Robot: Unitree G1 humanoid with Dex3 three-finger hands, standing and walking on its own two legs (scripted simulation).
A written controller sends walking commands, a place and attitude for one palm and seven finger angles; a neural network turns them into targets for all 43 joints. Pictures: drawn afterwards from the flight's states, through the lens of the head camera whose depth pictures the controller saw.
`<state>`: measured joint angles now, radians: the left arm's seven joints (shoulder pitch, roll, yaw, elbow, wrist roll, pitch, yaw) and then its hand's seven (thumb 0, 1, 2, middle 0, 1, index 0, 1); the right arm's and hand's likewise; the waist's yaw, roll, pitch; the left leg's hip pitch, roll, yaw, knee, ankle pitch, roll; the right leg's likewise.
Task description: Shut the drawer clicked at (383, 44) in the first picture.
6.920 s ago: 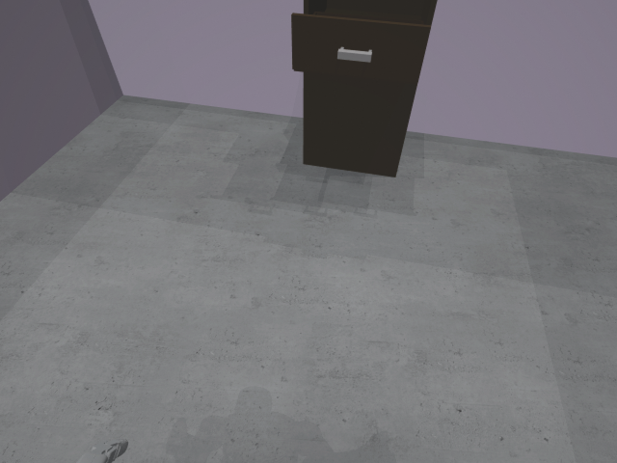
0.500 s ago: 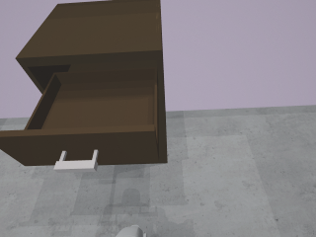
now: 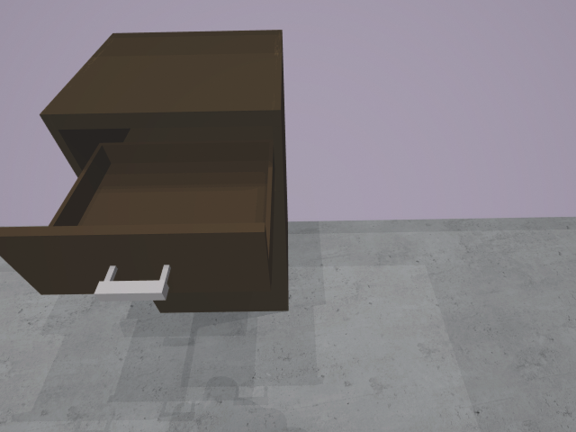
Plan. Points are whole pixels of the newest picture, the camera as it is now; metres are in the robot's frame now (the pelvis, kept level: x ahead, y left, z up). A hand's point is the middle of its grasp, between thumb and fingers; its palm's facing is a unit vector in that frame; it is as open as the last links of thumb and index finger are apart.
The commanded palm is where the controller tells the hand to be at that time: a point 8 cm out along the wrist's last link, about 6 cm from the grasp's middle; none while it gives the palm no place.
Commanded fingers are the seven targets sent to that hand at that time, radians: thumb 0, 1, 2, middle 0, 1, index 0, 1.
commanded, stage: come to a stop and stand still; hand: left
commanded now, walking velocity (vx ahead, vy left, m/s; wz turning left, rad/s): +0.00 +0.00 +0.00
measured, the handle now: (136, 280) +0.36 +0.28 -0.03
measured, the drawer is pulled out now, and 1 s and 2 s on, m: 0.29 0.29 0.29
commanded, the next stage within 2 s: look again from close up in 0.04 s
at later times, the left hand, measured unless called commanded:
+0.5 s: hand out of the picture +0.03 +0.16 -0.17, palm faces +0.03 -0.99 -0.15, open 7.4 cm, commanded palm none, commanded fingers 0.00 0.90 0.90 -0.20 -0.30 -0.20 -0.30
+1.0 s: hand out of the picture +0.08 +0.19 -0.17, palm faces +0.02 -0.98 -0.20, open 7.4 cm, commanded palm none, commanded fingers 0.00 0.90 0.90 -0.20 -0.30 -0.20 -0.30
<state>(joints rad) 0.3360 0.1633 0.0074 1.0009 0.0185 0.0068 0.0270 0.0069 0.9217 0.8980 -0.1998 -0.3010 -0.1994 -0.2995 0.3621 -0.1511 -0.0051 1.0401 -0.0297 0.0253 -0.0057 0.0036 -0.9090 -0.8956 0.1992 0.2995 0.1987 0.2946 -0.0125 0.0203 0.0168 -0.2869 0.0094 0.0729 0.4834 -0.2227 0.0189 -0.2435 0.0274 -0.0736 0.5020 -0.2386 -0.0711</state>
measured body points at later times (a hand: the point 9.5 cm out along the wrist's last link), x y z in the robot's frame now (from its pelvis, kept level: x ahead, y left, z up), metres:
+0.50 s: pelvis +0.05 +0.01 +0.01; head +0.06 +0.01 +0.45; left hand +0.03 +0.21 -0.16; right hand +0.03 -0.19 -0.16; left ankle +0.06 +0.12 -0.74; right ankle +0.02 -0.07 -0.74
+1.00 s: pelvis +0.07 +0.02 +0.00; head +0.09 +0.02 +0.45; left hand +0.08 +0.24 -0.15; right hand +0.08 -0.20 -0.16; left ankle +0.06 +0.12 -0.74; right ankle +0.02 -0.07 -0.74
